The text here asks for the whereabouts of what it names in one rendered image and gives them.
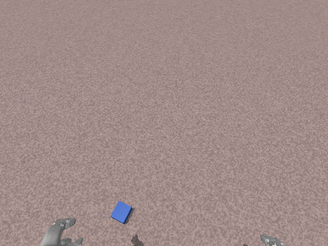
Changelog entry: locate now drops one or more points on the small box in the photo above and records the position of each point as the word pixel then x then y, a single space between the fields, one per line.
pixel 121 212

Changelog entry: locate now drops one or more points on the right robot hand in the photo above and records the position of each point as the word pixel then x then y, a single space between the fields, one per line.
pixel 270 241

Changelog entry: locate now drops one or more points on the left robot hand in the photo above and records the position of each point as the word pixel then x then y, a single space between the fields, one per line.
pixel 54 233

